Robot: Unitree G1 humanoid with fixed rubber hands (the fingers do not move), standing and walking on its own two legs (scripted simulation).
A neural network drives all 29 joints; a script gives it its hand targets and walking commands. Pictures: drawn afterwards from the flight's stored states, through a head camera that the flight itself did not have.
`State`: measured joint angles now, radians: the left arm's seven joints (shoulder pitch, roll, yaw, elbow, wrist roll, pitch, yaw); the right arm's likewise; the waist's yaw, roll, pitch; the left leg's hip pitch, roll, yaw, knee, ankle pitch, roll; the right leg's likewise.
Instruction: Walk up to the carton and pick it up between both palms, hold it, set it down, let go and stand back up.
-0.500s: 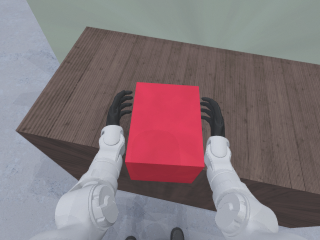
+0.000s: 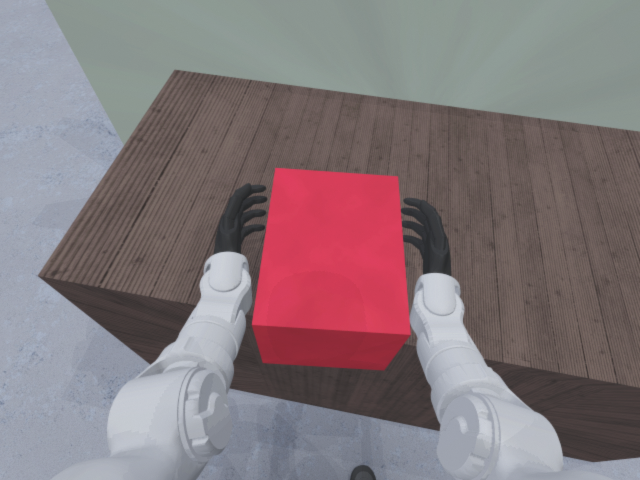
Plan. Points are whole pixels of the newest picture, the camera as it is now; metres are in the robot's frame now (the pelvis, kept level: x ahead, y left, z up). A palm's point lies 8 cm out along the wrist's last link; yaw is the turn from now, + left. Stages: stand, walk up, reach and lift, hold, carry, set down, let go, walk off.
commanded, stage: reach and lift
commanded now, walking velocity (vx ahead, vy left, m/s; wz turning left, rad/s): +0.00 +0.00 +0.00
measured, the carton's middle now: (330, 270) +0.39 -0.03 -0.04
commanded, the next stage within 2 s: hold in 1.82 s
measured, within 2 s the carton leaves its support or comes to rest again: neither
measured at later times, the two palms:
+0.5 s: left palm (218, 220) +0.40 +0.10 +0.09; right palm (447, 236) +0.36 -0.16 +0.08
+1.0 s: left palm (164, 200) +0.38 +0.14 +0.15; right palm (428, 211) +0.36 -0.12 +0.14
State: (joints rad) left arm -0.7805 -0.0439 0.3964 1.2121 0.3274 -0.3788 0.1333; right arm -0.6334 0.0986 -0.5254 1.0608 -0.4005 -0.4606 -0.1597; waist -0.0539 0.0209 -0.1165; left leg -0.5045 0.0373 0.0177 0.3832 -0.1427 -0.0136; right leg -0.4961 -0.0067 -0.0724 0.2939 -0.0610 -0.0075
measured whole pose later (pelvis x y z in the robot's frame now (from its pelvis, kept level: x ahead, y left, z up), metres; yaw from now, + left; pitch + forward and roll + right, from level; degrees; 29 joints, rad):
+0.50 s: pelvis +0.00 +0.00 +0.01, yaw +2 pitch +7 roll -1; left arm -0.64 -0.02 0.17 0.86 0.15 -0.07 0.13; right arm -0.52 0.05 -0.15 0.79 0.00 -0.16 -0.21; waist -0.09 0.00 -0.12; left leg -0.32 0.04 -0.02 0.37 -0.16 -0.02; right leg -0.30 0.00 -0.08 0.27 -0.08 -0.01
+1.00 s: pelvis +0.00 +0.02 +0.01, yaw +3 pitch -6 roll -1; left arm -0.59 -0.09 0.23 0.36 0.33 0.45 0.07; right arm -0.56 0.04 -0.11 0.59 0.08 0.14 -0.19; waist -0.11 -0.04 0.04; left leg -0.04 -0.01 -0.03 0.32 -0.17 0.01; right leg -0.01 -0.04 -0.08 0.23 -0.10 0.03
